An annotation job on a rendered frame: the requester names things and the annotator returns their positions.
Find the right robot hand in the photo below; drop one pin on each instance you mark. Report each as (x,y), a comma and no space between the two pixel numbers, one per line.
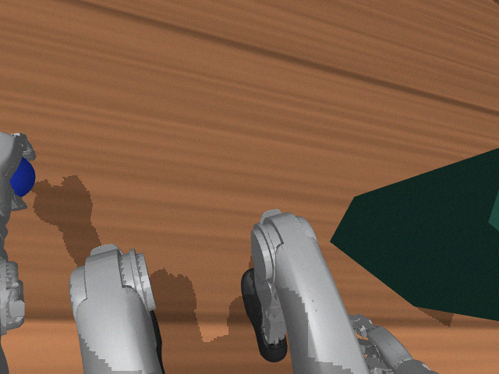
(385,352)

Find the left robot hand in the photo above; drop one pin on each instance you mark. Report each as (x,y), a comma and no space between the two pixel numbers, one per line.
(12,148)

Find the right robot arm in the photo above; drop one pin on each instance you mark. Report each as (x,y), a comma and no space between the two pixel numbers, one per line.
(414,367)

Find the left robot arm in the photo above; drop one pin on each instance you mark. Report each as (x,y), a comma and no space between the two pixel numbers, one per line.
(11,289)

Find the right robot foot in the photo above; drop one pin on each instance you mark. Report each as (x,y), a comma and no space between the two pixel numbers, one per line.
(270,352)

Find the left robot foot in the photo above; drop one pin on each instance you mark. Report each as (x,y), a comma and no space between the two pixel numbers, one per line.
(158,339)

